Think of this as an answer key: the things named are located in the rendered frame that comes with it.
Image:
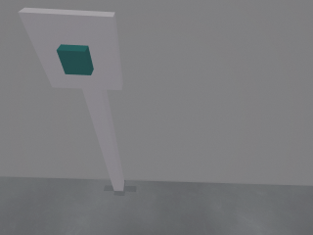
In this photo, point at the panel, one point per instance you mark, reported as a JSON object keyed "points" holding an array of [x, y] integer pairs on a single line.
{"points": [[50, 28]]}

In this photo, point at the button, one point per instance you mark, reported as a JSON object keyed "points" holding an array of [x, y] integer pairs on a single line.
{"points": [[75, 59]]}

